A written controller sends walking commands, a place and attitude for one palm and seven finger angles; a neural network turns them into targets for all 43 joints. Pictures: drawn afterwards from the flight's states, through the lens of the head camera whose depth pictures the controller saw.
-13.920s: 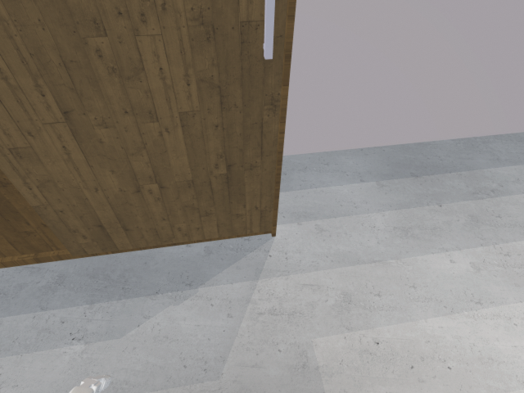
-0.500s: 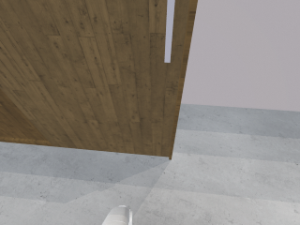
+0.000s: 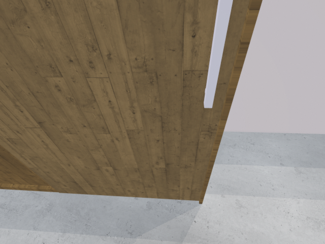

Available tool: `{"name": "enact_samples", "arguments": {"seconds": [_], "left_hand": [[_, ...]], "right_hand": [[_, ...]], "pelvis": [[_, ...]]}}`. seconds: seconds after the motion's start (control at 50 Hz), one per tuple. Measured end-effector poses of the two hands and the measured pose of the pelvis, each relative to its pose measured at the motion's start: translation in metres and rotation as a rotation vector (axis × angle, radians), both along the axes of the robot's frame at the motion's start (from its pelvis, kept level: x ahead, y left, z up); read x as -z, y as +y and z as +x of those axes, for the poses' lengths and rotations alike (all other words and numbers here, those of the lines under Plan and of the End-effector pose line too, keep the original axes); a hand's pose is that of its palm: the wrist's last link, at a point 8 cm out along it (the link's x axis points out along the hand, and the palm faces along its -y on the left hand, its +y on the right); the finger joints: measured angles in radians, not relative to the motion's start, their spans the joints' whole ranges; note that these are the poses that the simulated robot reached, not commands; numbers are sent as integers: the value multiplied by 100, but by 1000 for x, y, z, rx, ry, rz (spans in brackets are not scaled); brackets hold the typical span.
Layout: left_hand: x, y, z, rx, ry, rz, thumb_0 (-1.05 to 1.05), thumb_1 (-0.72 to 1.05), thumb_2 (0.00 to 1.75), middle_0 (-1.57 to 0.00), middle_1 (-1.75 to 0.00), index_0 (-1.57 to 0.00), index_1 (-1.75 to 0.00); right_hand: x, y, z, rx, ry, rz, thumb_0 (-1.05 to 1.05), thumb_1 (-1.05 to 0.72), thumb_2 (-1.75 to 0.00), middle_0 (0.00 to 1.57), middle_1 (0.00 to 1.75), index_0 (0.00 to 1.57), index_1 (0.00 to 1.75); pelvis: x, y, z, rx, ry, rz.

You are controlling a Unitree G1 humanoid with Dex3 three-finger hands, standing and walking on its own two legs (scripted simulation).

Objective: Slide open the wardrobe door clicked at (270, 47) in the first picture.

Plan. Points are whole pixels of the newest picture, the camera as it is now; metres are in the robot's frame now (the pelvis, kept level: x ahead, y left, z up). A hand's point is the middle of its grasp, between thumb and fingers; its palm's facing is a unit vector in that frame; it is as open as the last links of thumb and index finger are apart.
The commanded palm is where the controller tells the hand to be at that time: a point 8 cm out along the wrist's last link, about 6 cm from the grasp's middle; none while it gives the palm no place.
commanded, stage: shuffle to correct the standing spot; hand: right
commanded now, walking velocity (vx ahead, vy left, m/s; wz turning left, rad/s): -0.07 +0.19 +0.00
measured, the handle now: (214, 58) +0.44 -0.08 +0.24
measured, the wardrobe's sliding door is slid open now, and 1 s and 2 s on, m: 0.00 0.00 0.00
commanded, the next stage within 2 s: come to a stop and stand still in 0.68 s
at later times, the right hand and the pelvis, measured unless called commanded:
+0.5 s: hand out of the picture +0.14 -0.08 -0.16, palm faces +0.02 +0.97 -0.24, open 7.4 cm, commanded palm none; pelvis +0.06 +0.10 +0.00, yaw -2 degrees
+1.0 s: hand out of the picture -0.02 -0.13 -0.16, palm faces +0.06 +0.97 -0.23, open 7.4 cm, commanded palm none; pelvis -0.03 +0.07 +0.02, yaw -1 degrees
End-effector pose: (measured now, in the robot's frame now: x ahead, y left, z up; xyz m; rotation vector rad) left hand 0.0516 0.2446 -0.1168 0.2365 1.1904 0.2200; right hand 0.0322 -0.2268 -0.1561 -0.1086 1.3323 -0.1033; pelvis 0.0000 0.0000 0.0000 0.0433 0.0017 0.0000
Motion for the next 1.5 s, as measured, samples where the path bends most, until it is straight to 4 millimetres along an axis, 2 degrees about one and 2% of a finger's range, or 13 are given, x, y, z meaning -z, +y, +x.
{"name": "enact_samples", "arguments": {"seconds": [0.14, 0.24, 0.3, 0.42, 0.54, 0.68, 0.76, 0.94, 1.04, 1.2, 1.28, 1.36, 1.5], "left_hand": [[-10, 14, 15, -1, 89, -16, 0, 92, 89, -20, -30, -20, -29], [2, 48, 9, -55, 182, -43, 0, 92, 89, -20, -30, -20, -30], [22, 77, 8, -89, 222, -63, 0, 91, 89, -20, -30, -20, -30], [31, 111, 27, -86, 231, -44, 0, 91, 89, -20, -30, -20, -29], [21, 109, 54, -27, 139, -57, 0, 91, 89, -19, -30, -20, -29], [11, 81, 58, 33, 44, -53, 0, 91, 89, -20, -30, -20, -29], [2, 66, 35, 43, 43, -49, 0, 91, 89, -20, -30, -20, -29], [-8, 59, -13, 26, 53, -40, 0, 91, 89, -20, -30, -20, -29], [-3, 61, -50, -17, 81, -67, 0, 92, 89, -20, -30, -20, -29], [12, 73, -118, -61, 221, -121, 0, 92, 89, -20, -30, -20, -29], [12, 72, -135, -75, 261, -115, 0, 91, 89, -20, -30, -20, -29], [13, 63, -140, -71, 297, -90, 0, 91, 89, -20, -30, -20, -29], [16, 35, -117, -60, 265, -112, 0, 91, 89, -19, -30, -20, -29]], "right_hand": [[-19, 18, 41, 4, 7, -9, 1, -92, -89, 20, 30, 20, 30], [-25, 42, 75, -24, 0, -47, 1, -91, -89, 19, 30, 20, 30], [-21, 56, 93, -38, -33, -94, 1, -91, -89, 20, 30, 20, 30], [-27, 84, 103, -15, -63, -125, 0, -91, -89, 20, 30, 20, 30], [-26, 103, 101, -5, -102, -87, 1, -91, -89, 20, 30, 20, 30], [-10, 93, 75, 37, -140, -31, 0, -90, -89, 20, 30, 20, 30], [-11, 77, 46, 59, -87, -31, 1, -91, -89, 20, 30, 20, 30], [-23, 48, -36, 84, 29, -93, 1, -91, -89, 20, 30, 20, 30], [-28, 58, -72, 52, 102, -87, 1, -91, -89, 19, 30, 19, 30], [-32, 93, -122, 64, 147, -57, 1, -91, -89, 19, 30, 20, 30], [-25, 105, -133, 69, 173, -17, 1, -91, -89, 20, 30, 20, 30], [-12, 107, -129, 82, 187, 24, 1, -91, -89, 20, 30, 20, 30], [-5, 94, -99, 14, 155, 21, 1, -91, -89, 20, 30, 20, 30]], "pelvis": [[-18, 26, 35, 1, 10, 5], [-15, 56, 56, -4, 10, -5], [0, 80, 70, 2, 9, -42], [0, 99, 68, 24, -2, -45], [-4, 105, 55, 33, 3, -44], [2, 93, 26, 51, -2, -27], [-4, 82, 9, 40, -13, -22], [-16, 74, -22, 27, 2, -23], [-19, 76, -34, 12, 4, -32], [-18, 88, -48, -5, -6, -52], [-15, 87, -44, -3, -10, -40], [-8, 79, -38, 20, -14, -34], [-3, 63, -32, 9, 26, -16]]}}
